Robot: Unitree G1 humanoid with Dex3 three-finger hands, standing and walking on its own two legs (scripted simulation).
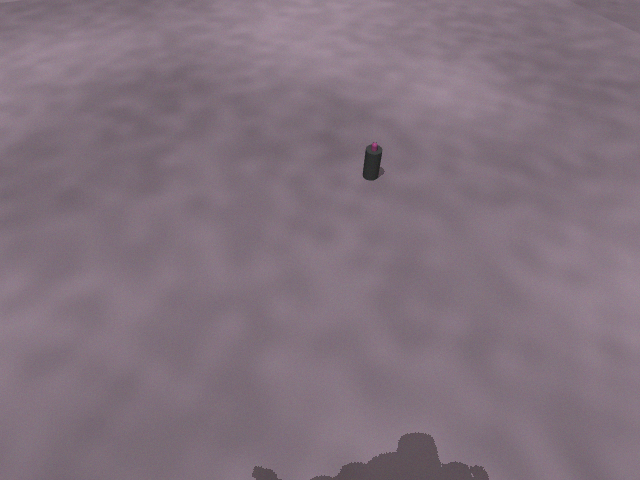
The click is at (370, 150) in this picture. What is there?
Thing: necked bottle
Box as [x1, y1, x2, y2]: [363, 142, 381, 180]
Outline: 374,142 371,145 368,145 365,151 363,176 369,180 375,179 377,177 381,155 381,148
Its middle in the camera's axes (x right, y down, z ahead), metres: +0.26 -0.37 +1.83
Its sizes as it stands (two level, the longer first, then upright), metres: 0.076 0.076 0.190
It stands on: the floor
